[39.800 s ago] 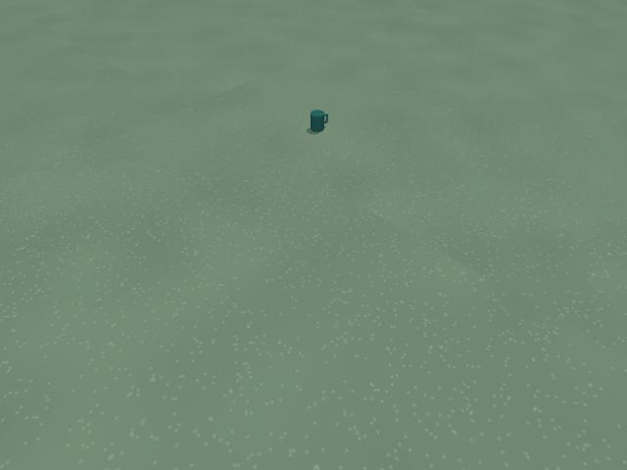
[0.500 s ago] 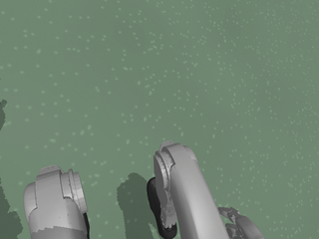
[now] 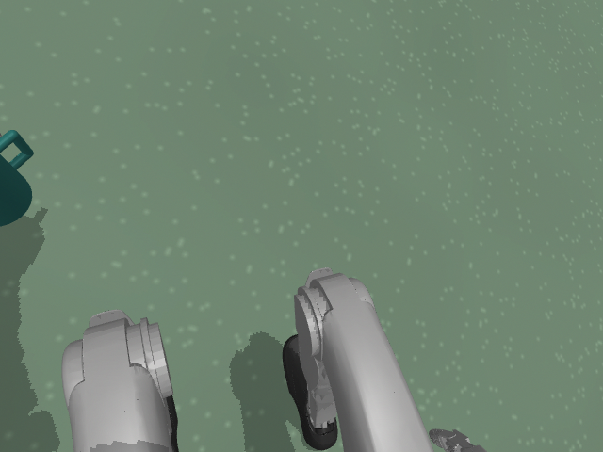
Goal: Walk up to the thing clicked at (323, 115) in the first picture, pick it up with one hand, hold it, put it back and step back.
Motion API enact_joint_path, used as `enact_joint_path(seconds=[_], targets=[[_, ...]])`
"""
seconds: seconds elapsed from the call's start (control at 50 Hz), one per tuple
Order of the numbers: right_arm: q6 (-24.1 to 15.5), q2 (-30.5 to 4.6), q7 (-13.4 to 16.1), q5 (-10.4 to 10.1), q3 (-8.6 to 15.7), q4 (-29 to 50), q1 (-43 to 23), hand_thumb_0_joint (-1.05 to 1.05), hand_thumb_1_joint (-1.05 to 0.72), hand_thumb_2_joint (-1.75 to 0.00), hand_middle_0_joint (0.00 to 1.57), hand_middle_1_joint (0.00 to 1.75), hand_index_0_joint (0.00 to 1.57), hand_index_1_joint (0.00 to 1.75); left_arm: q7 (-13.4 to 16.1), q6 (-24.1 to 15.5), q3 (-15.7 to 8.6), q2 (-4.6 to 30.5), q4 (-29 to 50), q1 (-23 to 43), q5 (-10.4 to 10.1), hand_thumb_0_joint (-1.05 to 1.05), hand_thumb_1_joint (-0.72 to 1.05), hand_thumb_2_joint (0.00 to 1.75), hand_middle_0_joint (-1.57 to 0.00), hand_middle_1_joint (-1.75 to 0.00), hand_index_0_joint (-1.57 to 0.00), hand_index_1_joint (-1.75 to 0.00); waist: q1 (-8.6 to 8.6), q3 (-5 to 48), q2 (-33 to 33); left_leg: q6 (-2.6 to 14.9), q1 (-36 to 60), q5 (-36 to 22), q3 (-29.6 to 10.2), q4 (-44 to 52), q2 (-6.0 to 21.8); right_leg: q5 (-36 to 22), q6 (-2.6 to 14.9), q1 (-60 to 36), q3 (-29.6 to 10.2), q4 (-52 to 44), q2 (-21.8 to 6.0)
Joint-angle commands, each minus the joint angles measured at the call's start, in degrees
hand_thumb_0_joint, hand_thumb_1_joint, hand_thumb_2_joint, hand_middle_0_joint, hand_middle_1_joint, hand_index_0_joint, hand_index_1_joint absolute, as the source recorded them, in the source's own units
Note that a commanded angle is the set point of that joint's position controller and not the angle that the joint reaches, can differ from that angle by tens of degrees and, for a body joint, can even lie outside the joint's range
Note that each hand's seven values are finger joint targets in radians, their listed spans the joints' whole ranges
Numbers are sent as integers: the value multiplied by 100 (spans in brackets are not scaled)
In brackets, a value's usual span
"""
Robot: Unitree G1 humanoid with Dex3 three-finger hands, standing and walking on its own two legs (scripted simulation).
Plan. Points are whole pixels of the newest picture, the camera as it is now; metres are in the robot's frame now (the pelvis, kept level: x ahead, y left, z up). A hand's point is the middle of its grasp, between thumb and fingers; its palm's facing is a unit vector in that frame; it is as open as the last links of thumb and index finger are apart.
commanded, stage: lift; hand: left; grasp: from above
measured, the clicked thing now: out of the picture +0.51 +0.32 -0.19
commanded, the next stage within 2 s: hold in 1.50 s
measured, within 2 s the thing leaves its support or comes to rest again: neither
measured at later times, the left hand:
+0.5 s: hand out of the picture +0.41 +0.33 +0.00, palm faces -0.46 -0.14 -0.88, open 11.0 cm
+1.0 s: hand out of the picture +0.33 +0.29 +0.20, palm faces -0.48 -0.17 -0.86, open 11.0 cm
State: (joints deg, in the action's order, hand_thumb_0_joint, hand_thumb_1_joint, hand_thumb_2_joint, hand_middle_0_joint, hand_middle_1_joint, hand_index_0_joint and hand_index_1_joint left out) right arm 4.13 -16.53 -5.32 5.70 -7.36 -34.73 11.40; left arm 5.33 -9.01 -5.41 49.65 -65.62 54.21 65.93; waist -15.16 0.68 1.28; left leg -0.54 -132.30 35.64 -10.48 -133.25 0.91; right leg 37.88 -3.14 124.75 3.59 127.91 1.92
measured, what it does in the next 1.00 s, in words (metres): rises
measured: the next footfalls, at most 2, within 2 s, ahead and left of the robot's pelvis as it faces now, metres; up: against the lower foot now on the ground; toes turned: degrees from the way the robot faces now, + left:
none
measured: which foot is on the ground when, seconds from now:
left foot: down 0.00-1.00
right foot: down 0.00-1.00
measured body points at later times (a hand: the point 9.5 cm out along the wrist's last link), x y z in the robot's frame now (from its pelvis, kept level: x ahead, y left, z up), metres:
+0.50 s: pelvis +0.00 +0.00 +0.10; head +0.19 +0.07 +0.50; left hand +0.43 +0.34 +0.05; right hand +0.12 -0.26 -0.01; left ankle +0.09 +0.13 -0.32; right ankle +0.11 -0.14 -0.32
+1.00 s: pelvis +0.03 -0.01 +0.28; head +0.12 +0.02 +0.72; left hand +0.36 +0.30 +0.25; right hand +0.16 -0.26 +0.17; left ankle +0.08 +0.13 -0.32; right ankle +0.11 -0.14 -0.32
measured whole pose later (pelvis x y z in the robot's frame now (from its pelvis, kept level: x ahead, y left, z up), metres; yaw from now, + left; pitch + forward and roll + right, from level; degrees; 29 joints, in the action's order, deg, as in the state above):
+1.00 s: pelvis +0.03 -0.01 +0.28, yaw +8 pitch +19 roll -3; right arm 0.7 -13.9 3.2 -1.8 0.2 -39.7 12.8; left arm 0.5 -2.5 5.2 30.0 -43.6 20.8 55.2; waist -5.4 8.0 -2.3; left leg -0.9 -69.0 28.4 -2.9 -77.9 3.2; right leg 29.3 -2.0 65.5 0.5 75.4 0.2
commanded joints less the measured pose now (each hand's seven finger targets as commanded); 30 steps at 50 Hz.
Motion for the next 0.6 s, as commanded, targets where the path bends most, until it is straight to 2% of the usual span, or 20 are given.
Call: enact_joint_path(seconds=[0.0,0.04,0.08,0.12,0.14,0.18,0.2,0.22,0.26,0.28,0.32,0.34,0.36,0.38,0.4,0.42,0.44,0.5,0.52,0.58], targets=[[-21,-1469,109,-99,609,70,1108,0,-92,-90,20,30,20,30,176,213,-315,1963,1454,2196,-143,0,59,110,-89,-111,-93,-107,241,4884,-2698,175,4205,-1015,677,1677,21,-1222,538,-1869,478,-1414,141],[10,-1456,129,-140,679,113,1094,0,-92,-90,20,30,20,30,78,260,-330,1896,1596,2087,-212,0,61,107,-89,-111,-93,-106,316,4923,-2604,182,4225,-1039,701,1824,-3,-1212,565,-1945,432,-1540,125],[24,-1439,157,-191,720,103,1115,0,-91,-90,20,30,20,30,-56,289,-294,1734,1642,1912,-313,0,62,108,-90,-109,-94,-105,338,4697,-2518,191,4271,-1014,691,1968,-2,-1176,560,-1923,409,-1666,92],[30,-1371,179,-225,738,119,1091,0,-91,-90,20,30,20,30,-190,261,-243,1627,1878,1946,-401,0,61,107,-90,-108,-94,-104,325,4723,-2472,203,4251,-935,692,2108,-1,-1157,555,-2049,383,-1760,85],[32,-1392,206,-243,784,119,1075,0,-91,-90,20,30,20,30,-239,252,-305,1678,1897,1774,-424,0,61,105,-90,-108,-94,-103,413,4745,-2335,203,4324,-912,679,2173,-10,-1111,574,-2059,367,-1821,79],[35,-1329,227,-272,815,167,1041,0,-91,-90,20,30,20,30,-344,207,-314,1607,2086,1611,-514,0,60,107,-89,-108,-93,-104,480,4892,-2239,221,4455,-975,700,2277,-4,-1174,553,-2258,300,-1934,70],[32,-1320,234,-282,829,159,1044,0,-91,-90,20,30,20,30,-400,180,-287,1501,2092,1461,-530,0,63,107,-90,-109,-95,-104,461,4809,-2217,213,4519,-1008,651,2380,1,-1190,548,-2238,312,-1949,51],[24,-1271,257,-304,852,204,1013,0,-91,-90,20,30,20,30,-447,136,-253,1451,2434,1590,-625,0,63,106,-90,-109,-95,-104,510,5025,-2221,226,4624,-986,665,2440,11,-1204,543,-2351,280,-2020,69],[23,-1246,293,-343,884,212,1003,0,-91,-90,20,30,20,30,-513,92,-267,1400,2571,1391,-671,0,62,108,-90,-110,-94,-106,549,4944,-2224,227,4756,-875,616,2694,33,-1176,513,-2468,263,-2142,52],[18,-1238,311,-361,902,231,946,0,-91,-90,20,30,20,30,-523,66,-318,1443,2703,1270,-699,0,63,107,-90,-109,-94,-104,614,5004,-2251,207,4880,-849,568,2823,38,-1168,524,-2527,271,-2158,50],[2,-1233,356,-405,971,266,869,0,-90,-90,20,30,20,30,-520,51,-326,1324,3025,1170,-775,0,64,107,-90,-110,-94,-105,657,5092,-2413,164,5296,-841,433,3147,79,-1170,513,-2519,294,-2198,25],[1,-1216,362,-414,981,277,884,0,-91,-90,20,30,20,30,-519,70,-272,1180,2935,950,-798,0,64,107,-89,-112,-94,-107,668,4983,-2321,163,5428,-790,377,3280,108,-1122,494,-2534,299,-2279,37],[1,-1176,378,-425,992,285,865,0,-90,-90,20,30,20,30,-509,74,-233,1053,3102,850,-849,0,63,107,-88,-112,-93,-107,675,4940,-2287,163,5506,-743,386,3389,111,-1094,486,-2621,291,-2411,31],[-9,-1171,401,-456,1041,304,822,0,-90,-90,20,30,20,30,-478,74,-254,1072,3503,921,-924,0,62,106,-87,-112,-92,-107,703,5130,-2321,158,5693,-737,397,3499,104,-1129,488,-2801,273,-2521,21],[-16,-1132,428,-465,1055,300,813,0,-90,-90,20,30,20,30,-446,116,-253,1019,3568,757,-942,0,63,105,-86,-113,-91,-107,729,5179,-2233,170,5773,-723,444,3564,96,-1132,480,-2973,252,-2664,33],[-20,-1114,453,-468,1065,305,770,0,-90,-90,20,30,20,30,-413,157,-321,1080,3616,593,-991,0,62,107,-86,-113,-91,-108,740,5050,-2126,189,5759,-689,517,3621,80,-1111,462,-3117,214,-2848,19],[-37,-1093,483,-489,1095,321,712,0,-90,-90,20,30,20,30,-393,176,-283,984,3951,595,-1071,0,63,107,-87,-111,-92,-106,741,5095,-2125,182,5902,-580,516,3774,85,-1063,455,-3261,199,-2973,2],[-67,-1015,561,-526,1090,246,656,0,-90,-90,20,30,20,30,-348,329,-162,733,3842,231,-1104,0,60,111,-87,-110,-91,-106,731,4732,-1888,188,6206,-430,502,4142,123,-958,418,-3559,171,-3395,9],[-71,-996,584,-543,1093,218,610,0,-90,-90,20,30,20,30,-323,370,-225,820,3921,109,-1072,0,60,110,-86,-111,-90,-107,792,4691,-1868,190,6278,-500,539,4228,118,-979,416,-3710,147,-3523,7],[-93,-925,645,-586,1094,215,522,0,-89,-90,20,30,20,30,-295,491,-83,616,4168,-71,-1063,0,61,115,-87,-113,-91,-110,877,4870,-1908,166,6915,-722,557,4628,125,-1115,420,-4214,107,-3892,12]])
